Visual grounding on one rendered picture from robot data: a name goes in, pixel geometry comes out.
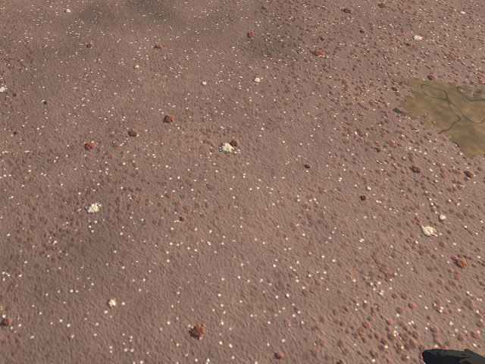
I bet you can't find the right robot hand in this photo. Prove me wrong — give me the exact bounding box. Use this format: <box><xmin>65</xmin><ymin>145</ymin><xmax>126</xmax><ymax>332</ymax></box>
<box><xmin>422</xmin><ymin>349</ymin><xmax>485</xmax><ymax>364</ymax></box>

